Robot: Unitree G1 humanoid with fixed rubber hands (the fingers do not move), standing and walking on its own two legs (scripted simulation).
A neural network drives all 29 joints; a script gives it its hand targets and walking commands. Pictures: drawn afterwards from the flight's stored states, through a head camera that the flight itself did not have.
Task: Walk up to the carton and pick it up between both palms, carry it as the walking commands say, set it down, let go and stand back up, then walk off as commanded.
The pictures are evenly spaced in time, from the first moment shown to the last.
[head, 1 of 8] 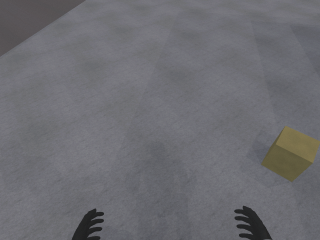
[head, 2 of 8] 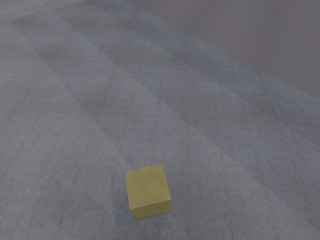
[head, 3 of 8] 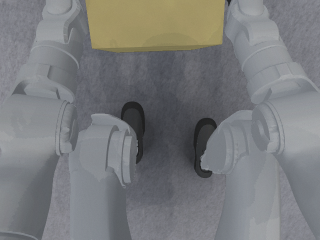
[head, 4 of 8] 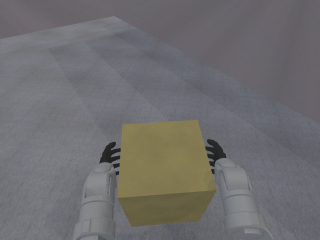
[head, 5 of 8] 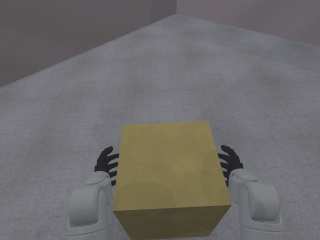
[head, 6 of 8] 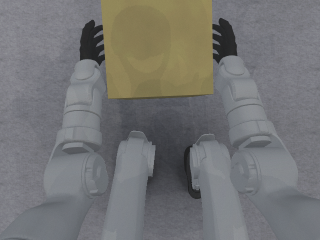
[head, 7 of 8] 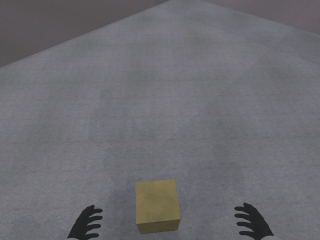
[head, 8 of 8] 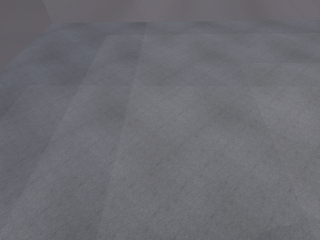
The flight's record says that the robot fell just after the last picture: no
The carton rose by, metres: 0.68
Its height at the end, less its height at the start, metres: +0.00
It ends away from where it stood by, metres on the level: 1.47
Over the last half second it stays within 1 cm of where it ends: yes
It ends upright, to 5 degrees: yes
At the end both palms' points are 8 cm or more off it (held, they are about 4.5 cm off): yes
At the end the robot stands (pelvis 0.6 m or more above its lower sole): yes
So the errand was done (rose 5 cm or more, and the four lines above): yes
